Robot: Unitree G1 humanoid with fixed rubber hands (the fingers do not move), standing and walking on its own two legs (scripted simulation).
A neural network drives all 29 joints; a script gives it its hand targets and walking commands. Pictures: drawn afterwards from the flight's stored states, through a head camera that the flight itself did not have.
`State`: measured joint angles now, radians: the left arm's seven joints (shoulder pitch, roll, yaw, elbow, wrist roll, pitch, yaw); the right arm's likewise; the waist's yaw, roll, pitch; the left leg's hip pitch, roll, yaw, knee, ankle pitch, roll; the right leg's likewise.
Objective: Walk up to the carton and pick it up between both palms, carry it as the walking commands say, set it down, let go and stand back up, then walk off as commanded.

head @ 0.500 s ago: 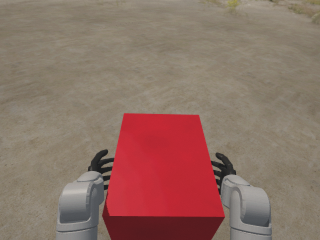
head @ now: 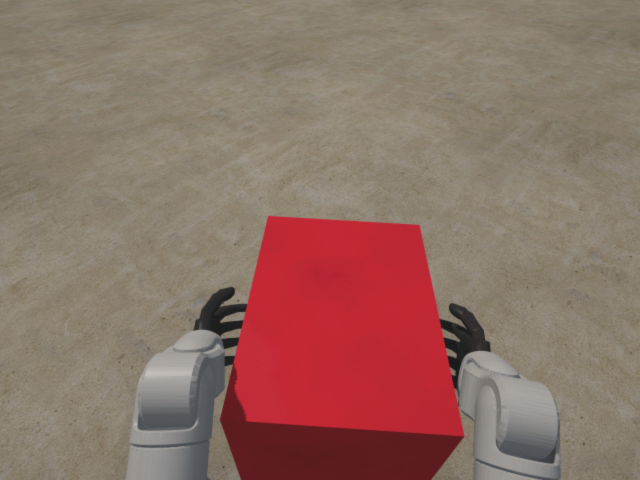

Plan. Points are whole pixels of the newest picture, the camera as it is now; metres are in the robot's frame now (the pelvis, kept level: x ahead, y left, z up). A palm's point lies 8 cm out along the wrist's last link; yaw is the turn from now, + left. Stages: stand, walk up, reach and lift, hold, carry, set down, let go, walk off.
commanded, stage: carry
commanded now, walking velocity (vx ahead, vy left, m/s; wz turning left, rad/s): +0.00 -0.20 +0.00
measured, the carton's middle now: (336, 354) +0.31 -0.03 +0.01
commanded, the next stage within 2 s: none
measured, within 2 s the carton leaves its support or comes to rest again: neither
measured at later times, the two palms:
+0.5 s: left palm (290, 397) +0.21 +0.03 +0.10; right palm (600, 397) +0.20 -0.27 +0.10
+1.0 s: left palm out of the picture +0.11 -0.08 +0.08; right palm out of the picture +0.13 -0.38 +0.09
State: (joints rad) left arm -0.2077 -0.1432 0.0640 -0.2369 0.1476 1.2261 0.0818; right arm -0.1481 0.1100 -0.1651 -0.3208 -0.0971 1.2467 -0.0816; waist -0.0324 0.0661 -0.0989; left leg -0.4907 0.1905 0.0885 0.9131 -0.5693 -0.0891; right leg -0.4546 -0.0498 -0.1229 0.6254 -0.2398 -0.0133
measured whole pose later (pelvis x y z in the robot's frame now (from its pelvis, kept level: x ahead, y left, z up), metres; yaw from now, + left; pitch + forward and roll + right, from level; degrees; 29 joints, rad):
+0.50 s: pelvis -0.06 -0.12 +0.01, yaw -2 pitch +3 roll -2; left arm -0.17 -0.12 0.09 -0.35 0.11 1.23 0.09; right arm -0.14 0.13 -0.10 -0.35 -0.12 1.21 -0.08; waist 0.02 0.01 -0.11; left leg -0.39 0.21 0.14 0.61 -0.25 -0.07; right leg -0.41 -0.06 -0.06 0.67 -0.37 0.06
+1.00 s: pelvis -0.13 -0.24 +0.01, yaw -1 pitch +2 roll -2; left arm -0.10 -0.13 0.09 -0.37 0.13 1.24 0.09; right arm -0.12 0.13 -0.09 -0.31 -0.10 1.20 -0.08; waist 0.04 -0.03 -0.06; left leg -0.36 0.12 0.18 0.60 -0.28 0.01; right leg -0.55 -0.02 -0.04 0.97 -0.38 0.03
